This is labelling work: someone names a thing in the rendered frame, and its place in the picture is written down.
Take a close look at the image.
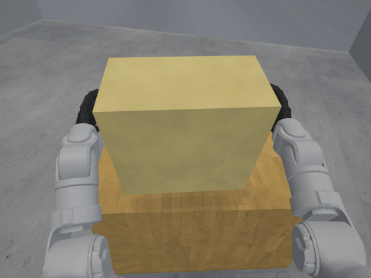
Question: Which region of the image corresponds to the left robot upper arm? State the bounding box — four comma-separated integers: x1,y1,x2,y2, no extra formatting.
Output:
44,234,112,278

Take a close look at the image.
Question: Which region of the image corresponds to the pedestal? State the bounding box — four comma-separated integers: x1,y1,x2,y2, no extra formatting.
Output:
91,131,303,275

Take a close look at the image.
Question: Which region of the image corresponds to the right robot upper arm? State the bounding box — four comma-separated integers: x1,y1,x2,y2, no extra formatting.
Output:
292,221,371,278

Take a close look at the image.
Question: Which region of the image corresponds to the right robot hand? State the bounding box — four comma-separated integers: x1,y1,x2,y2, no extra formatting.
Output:
270,83,292,133

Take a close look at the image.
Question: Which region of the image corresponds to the right robot forearm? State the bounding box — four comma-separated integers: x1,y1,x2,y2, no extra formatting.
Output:
272,118,367,266

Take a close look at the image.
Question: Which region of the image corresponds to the left robot forearm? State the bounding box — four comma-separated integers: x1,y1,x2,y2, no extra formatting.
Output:
42,123,102,278

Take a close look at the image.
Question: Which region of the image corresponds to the carton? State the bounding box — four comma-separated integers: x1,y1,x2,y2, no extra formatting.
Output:
92,56,282,195

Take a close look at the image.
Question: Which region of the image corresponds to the left robot hand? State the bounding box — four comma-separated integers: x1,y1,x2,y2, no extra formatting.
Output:
76,89,99,133

